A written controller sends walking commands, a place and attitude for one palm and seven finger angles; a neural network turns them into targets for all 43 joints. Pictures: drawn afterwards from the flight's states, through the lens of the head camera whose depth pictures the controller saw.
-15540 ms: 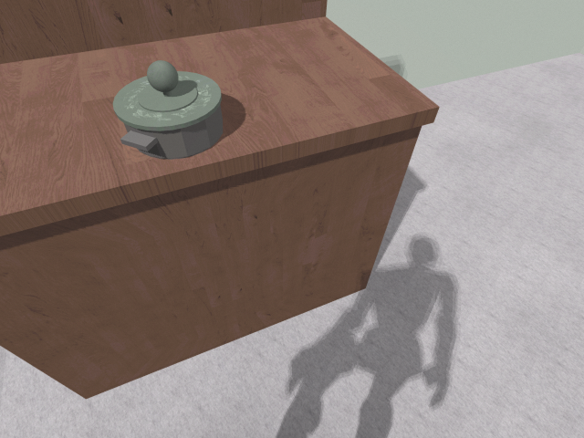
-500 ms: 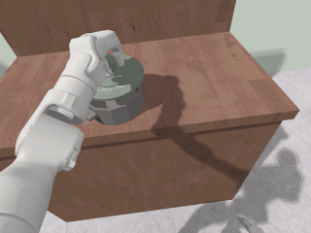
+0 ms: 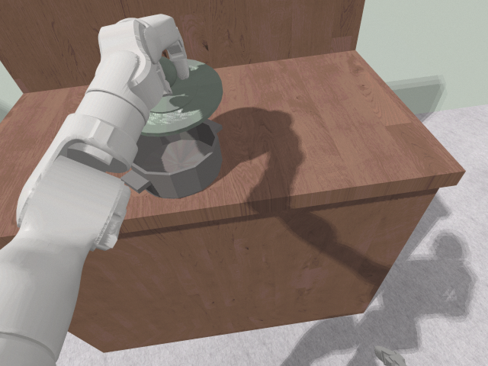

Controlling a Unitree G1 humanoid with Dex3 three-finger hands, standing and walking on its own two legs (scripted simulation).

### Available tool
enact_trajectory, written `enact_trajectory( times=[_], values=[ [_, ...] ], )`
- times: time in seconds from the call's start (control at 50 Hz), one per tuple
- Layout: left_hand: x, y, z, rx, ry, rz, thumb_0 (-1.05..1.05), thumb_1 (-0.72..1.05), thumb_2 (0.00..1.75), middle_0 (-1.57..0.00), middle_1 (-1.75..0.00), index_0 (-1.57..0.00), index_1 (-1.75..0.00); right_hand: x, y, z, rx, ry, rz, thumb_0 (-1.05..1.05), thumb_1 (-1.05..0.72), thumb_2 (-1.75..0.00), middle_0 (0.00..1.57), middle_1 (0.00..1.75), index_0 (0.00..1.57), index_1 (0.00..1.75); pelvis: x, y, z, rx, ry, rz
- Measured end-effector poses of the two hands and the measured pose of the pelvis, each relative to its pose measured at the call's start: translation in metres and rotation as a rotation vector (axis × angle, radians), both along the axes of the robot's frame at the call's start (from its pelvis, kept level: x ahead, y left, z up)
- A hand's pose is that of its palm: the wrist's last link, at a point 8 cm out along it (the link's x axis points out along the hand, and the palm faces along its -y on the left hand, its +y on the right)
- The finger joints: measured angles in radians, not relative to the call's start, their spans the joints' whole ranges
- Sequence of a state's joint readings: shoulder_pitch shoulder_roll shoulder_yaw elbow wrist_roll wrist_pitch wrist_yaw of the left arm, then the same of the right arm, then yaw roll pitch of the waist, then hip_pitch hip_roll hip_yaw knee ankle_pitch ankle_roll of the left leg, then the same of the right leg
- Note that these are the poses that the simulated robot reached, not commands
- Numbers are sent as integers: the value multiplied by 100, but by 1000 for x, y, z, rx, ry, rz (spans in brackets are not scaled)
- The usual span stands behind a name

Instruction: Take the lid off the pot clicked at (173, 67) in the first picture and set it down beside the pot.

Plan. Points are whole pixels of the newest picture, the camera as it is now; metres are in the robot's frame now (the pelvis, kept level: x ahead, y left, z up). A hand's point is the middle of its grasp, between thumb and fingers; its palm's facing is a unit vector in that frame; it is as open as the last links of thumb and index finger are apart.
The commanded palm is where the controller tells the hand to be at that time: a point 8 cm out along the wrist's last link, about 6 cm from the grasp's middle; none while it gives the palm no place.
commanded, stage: lift the lid straight up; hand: left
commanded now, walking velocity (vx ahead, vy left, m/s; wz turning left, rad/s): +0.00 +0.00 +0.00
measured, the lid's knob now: (160, 73) +0.50 +0.12 +0.26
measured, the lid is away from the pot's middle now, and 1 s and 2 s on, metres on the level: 0.02 0.02 0.13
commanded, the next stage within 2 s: move the lid sideways beside the pot in 0.86 s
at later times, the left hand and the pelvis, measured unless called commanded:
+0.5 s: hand (148, 47) +0.47 +0.12 +0.32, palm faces -0.14 -0.13 -0.98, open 7.2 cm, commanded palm +0.45 +0.13 +0.38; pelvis +0.00 +0.00 +0.00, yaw +0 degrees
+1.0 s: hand (142, 35) +0.47 +0.13 +0.33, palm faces -0.11 -0.14 -0.98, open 7.2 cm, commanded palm +0.45 +0.15 +0.39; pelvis +0.00 +0.00 +0.00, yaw +0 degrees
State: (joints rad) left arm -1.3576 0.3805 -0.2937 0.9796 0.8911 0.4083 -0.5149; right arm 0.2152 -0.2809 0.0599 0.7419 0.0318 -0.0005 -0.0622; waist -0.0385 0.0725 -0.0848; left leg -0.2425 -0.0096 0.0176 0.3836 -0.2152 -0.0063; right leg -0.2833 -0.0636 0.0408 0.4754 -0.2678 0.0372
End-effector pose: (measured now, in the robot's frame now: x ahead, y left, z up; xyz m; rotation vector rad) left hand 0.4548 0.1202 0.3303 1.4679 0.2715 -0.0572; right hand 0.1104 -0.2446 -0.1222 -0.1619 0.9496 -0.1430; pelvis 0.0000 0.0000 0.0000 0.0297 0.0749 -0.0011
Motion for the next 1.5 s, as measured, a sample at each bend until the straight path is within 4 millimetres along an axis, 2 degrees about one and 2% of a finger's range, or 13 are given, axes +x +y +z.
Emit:
enact_trajectory(
  times=[0.3, 0.72, 1.04, 1.16, 1.5],
  values=[
    [-1, 4, 24, -10, -31, 36, 3, 21, 89, -59, -92, -71, -98, 12, 1, 6, -10, -35, 10, 1, -90, -90, 20, 29, 20, 30, -2, 0, 0, 0, 6, 3],
    [4, 10, 58, -34, -84, 83, 3, 21, 89, -59, -92, -71, -98, 5, 3, 1, -2, 2, 4, 1, -90, -90, 20, 29, 20, 30, 4, 3, 0, -2, 28, 1],
    [3, 10, 57, -13, -93, 71, 3, 21, 89, -59, -92, -71, -99, 20, 7, 5, -1, -24, 23, 1, -90, -90, 20, 29, 20, 30, 5, 4, 0, -3, 33, 5],
    [5, 24, 54, -1, -85, 104, 3, 21, 89, -59, -92, -71, -99, 21, 6, 6, 2, -20, 10, 1, -90, -90, 20, 29, 20, 30, 5, 3, -1, -3, 34, 2],
    [-2, 87, 44, 7, -73, 184, 4, 21, 89, -59, -92, -72, -99, 13, -2, 9, -33, 24, 2, 1, -90, -90, 20, 29, 20, 30, 5, 4, -1, -13, 30, 16]
  ],
)
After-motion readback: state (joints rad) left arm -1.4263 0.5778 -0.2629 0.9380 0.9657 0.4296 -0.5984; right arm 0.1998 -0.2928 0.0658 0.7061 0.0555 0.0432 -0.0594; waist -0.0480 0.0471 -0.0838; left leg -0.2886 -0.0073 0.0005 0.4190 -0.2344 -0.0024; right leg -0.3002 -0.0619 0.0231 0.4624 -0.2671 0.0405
